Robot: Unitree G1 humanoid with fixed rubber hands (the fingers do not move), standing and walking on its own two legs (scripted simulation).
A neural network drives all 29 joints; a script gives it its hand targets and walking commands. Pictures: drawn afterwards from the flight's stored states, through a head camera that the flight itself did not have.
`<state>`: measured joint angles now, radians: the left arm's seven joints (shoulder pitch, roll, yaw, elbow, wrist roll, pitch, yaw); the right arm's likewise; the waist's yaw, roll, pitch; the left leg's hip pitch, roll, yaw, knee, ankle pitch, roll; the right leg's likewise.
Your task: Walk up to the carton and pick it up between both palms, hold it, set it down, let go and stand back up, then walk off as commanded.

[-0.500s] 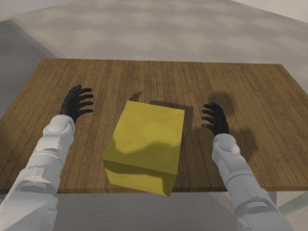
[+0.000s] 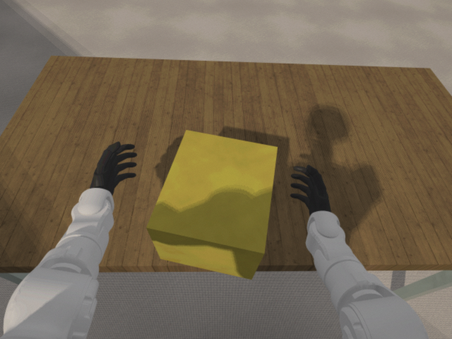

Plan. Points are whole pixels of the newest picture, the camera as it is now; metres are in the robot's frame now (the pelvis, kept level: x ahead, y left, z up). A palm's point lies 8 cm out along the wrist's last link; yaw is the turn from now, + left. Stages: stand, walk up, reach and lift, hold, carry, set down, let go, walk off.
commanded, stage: reach and lift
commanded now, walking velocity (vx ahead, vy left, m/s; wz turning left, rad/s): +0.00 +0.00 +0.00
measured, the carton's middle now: (218, 203) +0.41 +0.02 -0.05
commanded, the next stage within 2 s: none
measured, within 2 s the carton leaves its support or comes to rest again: neither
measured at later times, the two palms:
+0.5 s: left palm (131, 193) +0.42 +0.19 -0.02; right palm (294, 213) +0.38 -0.14 -0.04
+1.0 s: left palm (143, 197) +0.41 +0.17 -0.02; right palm (287, 217) +0.37 -0.12 -0.03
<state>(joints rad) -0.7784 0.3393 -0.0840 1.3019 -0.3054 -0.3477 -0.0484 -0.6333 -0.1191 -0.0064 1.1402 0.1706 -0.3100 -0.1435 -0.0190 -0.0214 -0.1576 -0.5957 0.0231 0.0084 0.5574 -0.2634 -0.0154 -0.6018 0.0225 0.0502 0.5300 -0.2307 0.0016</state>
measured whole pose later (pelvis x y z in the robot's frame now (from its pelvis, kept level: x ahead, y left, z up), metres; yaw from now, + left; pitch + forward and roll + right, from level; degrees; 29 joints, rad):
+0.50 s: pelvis +0.00 +0.01 -0.01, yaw +0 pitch +26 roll -1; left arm -0.79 0.23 0.02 1.34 -0.14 -0.51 -0.05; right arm -0.65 -0.03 -0.03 1.20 0.16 -0.55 -0.13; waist -0.02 -0.01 -0.21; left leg -0.79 0.02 0.01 0.60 -0.26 -0.01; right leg -0.78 0.02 0.05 0.55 -0.22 0.01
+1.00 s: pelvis +0.00 +0.01 -0.01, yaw +0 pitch +26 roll -1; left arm -0.79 0.13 0.29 1.36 0.19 -0.57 -0.02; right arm -0.66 0.14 -0.54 1.19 -0.30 -0.62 -0.18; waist -0.02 -0.01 -0.21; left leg -0.79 0.02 0.01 0.60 -0.26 -0.01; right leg -0.78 0.02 0.05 0.55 -0.22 0.01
